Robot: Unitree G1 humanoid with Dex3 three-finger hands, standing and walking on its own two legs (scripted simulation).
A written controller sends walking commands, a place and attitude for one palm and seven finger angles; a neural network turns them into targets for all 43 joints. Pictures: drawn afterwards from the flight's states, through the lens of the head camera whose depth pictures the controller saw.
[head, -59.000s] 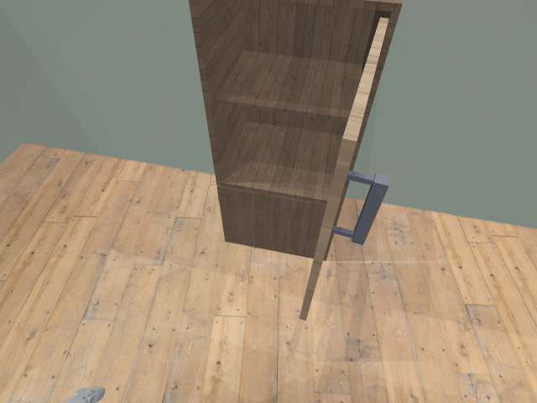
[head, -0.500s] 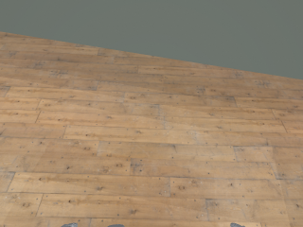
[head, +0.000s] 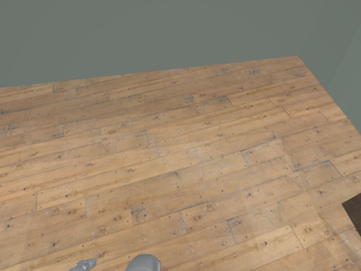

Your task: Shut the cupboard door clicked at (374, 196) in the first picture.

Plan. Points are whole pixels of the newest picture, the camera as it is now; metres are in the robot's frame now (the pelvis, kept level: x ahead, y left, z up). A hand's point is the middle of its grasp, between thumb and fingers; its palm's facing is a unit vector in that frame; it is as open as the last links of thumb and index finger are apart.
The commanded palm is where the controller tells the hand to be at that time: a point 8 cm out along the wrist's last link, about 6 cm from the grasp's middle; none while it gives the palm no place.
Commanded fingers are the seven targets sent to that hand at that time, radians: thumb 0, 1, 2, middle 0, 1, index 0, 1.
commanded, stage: turn to face it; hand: left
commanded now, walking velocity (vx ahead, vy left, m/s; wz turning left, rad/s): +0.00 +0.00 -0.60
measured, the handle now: out of the picture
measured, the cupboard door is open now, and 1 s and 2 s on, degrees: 20 20 20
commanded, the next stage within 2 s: take the last steps up to it in 1.64 s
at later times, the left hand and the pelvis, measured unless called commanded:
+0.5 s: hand (114, 241) +0.20 +0.19 -0.15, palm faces -0.30 -0.93 -0.23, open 7.4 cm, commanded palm none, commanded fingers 0.00 0.90 0.90 -0.20 -0.30 -0.20 -0.30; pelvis +0.03 +0.02 +0.00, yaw -18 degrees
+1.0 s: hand (139, 224) +0.25 +0.14 -0.18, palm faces -0.54 -0.82 -0.21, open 7.4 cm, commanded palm none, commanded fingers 0.00 0.90 0.90 -0.20 -0.30 -0.20 -0.30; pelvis +0.07 +0.01 +0.00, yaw -36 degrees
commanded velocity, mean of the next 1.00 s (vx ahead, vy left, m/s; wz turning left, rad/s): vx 0.00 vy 0.00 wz -0.60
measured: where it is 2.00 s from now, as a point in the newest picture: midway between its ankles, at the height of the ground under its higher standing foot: outside the picture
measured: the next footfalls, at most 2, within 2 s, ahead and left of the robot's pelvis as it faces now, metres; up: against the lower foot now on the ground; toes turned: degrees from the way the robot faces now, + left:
left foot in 0.18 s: +0.09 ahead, +0.14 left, +0.00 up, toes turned -4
right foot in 0.56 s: +0.01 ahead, -0.12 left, +0.00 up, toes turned -25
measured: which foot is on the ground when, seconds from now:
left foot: up 0.00-0.16, down 0.18-0.56, up 0.58-0.90, down 0.92-1.00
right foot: down 0.00-0.18, up 0.20-0.54, down 0.56-0.92, up 0.94-1.00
